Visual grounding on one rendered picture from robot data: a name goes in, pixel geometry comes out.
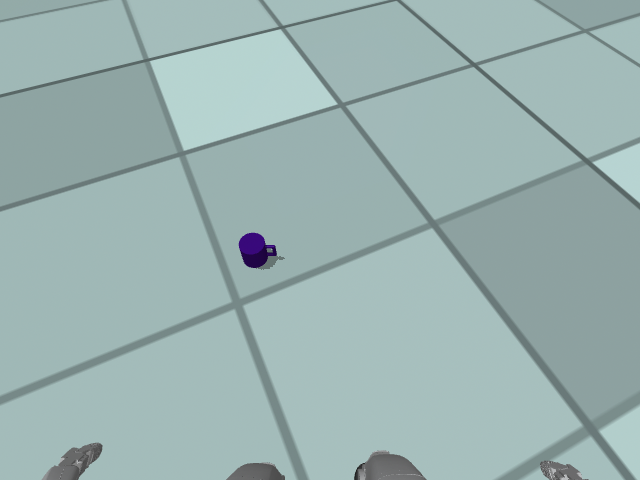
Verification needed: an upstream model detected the left robot hand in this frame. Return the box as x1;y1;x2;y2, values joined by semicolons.
42;443;102;480

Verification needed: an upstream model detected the right robot hand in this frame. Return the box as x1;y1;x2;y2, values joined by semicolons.
540;461;588;480

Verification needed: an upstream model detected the mug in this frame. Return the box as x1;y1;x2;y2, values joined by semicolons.
239;233;277;268

